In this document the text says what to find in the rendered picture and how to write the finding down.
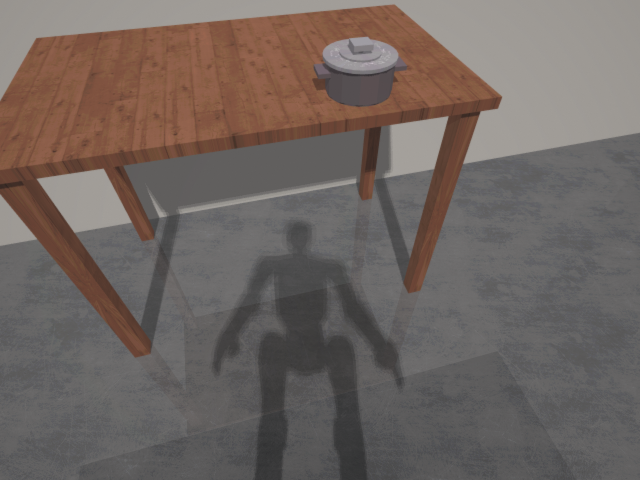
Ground pot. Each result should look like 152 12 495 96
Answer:
314 56 407 107

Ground table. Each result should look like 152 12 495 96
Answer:
0 4 502 358

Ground knob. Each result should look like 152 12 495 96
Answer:
349 37 374 52

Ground lid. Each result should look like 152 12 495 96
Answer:
323 39 398 74

